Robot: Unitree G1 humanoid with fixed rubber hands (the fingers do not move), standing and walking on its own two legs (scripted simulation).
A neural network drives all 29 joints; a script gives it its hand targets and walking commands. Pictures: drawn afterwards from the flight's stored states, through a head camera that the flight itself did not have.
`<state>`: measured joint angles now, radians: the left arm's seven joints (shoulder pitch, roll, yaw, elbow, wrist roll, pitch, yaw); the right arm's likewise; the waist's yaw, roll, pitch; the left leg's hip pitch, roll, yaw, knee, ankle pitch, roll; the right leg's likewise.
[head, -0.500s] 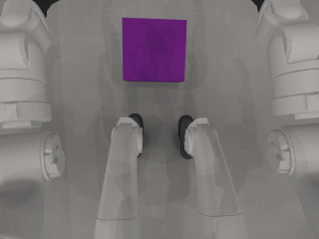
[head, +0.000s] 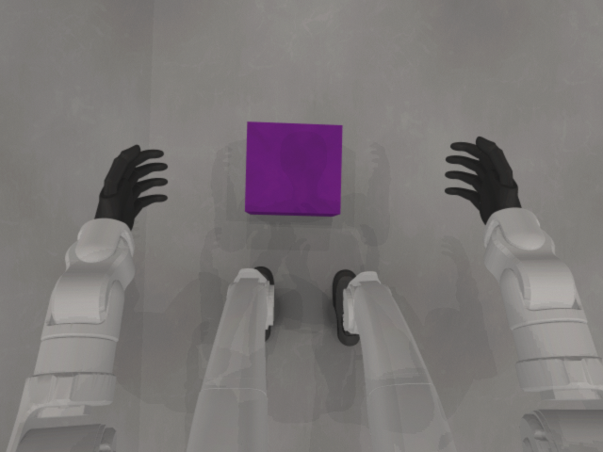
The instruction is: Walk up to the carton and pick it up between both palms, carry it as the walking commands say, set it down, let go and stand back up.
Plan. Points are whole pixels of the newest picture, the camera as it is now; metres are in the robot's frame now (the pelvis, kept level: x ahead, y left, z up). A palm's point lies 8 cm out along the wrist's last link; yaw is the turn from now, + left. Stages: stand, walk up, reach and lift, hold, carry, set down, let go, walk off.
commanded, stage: let go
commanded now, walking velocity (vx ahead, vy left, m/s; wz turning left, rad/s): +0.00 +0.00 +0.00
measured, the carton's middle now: (293, 172) +0.49 +0.02 -0.61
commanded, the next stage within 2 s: stand in 0.90 s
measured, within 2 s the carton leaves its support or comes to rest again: neither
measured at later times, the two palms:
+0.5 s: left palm (68, 372) +0.21 +0.23 -0.01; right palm (597, 352) +0.22 -0.25 +0.00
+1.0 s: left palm (65, 348) +0.24 +0.23 +0.00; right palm out of the picture +0.25 -0.25 +0.01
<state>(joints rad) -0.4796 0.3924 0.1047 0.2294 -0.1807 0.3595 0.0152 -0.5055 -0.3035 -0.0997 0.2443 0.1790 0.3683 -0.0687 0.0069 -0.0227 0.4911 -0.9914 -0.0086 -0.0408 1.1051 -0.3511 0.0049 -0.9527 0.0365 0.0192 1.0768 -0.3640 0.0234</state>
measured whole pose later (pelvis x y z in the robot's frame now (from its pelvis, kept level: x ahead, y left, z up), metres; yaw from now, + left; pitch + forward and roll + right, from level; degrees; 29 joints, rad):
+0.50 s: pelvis +0.05 -0.01 +0.07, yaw +1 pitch +1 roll -1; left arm 0.18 0.24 0.05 0.42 -0.08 0.12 -0.06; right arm 0.15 -0.20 -0.09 0.49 0.11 0.12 0.06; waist 0.01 -0.02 0.12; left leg -0.42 -0.01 -0.05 0.67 -0.26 0.00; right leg -0.38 0.02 0.02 0.65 -0.28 0.00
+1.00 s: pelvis +0.09 -0.01 +0.08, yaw +1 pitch -2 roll +0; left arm 0.22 0.24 0.05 0.45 -0.07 0.09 -0.05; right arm 0.20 -0.20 -0.09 0.49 0.10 0.09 0.05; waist 0.01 -0.02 0.12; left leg -0.25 -0.01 -0.05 0.57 -0.29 -0.01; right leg -0.21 0.02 0.02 0.56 -0.30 -0.01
